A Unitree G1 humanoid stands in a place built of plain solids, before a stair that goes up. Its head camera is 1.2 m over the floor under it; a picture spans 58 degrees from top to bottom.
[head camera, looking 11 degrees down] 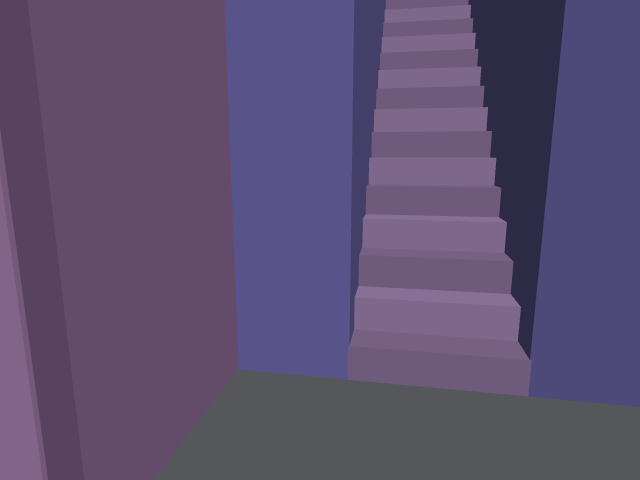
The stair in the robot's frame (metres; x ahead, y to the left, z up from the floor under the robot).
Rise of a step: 0.20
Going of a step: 0.23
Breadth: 0.92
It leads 11 degrees to the right of straight ahead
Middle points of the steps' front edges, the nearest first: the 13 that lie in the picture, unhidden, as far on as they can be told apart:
2.09 -0.60 0.20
2.32 -0.65 0.40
2.55 -0.69 0.59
2.77 -0.73 0.79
3.00 -0.77 0.99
3.23 -0.82 1.19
3.46 -0.86 1.39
3.68 -0.90 1.58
3.91 -0.94 1.78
4.14 -0.98 1.98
4.37 -1.03 2.18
4.60 -1.07 2.38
4.82 -1.11 2.57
